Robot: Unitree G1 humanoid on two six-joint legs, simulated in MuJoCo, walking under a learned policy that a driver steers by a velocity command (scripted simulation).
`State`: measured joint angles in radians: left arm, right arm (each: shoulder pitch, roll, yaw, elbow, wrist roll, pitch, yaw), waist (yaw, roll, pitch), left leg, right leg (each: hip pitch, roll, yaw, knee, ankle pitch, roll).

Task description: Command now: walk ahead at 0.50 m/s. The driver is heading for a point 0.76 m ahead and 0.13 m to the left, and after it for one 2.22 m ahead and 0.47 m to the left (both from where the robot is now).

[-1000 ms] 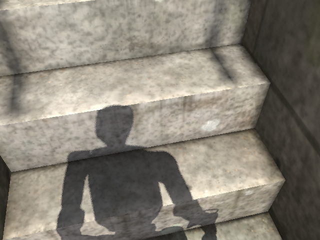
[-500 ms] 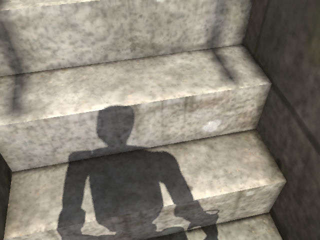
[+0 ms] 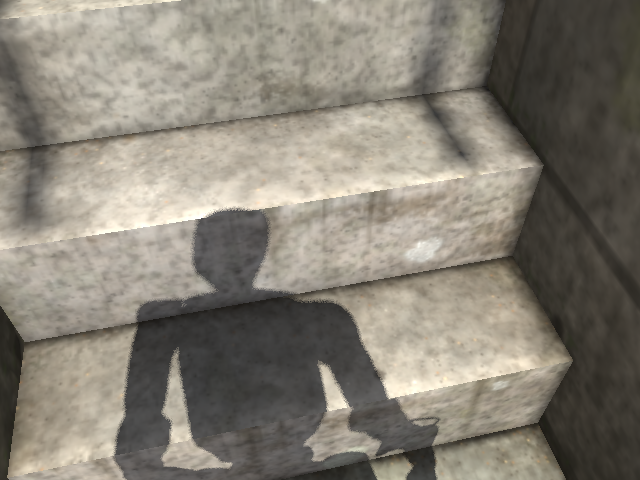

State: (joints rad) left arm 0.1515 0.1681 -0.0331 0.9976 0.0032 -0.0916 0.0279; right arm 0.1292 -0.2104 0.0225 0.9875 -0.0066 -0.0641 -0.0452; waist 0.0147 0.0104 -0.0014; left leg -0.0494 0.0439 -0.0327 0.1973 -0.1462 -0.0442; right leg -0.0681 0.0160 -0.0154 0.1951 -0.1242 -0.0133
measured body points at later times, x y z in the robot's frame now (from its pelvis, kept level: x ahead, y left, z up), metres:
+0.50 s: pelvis +0.00 +0.00 +0.00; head +0.00 +0.00 +0.45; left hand +0.10 +0.22 -0.14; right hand +0.12 -0.24 -0.13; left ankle -0.03 +0.15 -0.75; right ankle -0.01 -0.11 -0.75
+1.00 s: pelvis +0.00 +0.00 +0.00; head +0.00 +0.00 +0.45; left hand +0.10 +0.22 -0.14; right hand +0.12 -0.24 -0.13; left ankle -0.03 +0.15 -0.75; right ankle -0.01 -0.11 -0.75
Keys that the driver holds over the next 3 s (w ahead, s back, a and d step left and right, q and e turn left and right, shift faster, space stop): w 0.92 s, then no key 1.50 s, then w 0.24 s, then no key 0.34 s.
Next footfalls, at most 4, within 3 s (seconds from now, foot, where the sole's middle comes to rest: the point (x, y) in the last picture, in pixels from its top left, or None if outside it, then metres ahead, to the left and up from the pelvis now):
none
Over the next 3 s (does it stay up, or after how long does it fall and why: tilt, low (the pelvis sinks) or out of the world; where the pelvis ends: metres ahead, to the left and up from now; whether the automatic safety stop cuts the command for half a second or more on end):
stays up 0.00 0.01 0.00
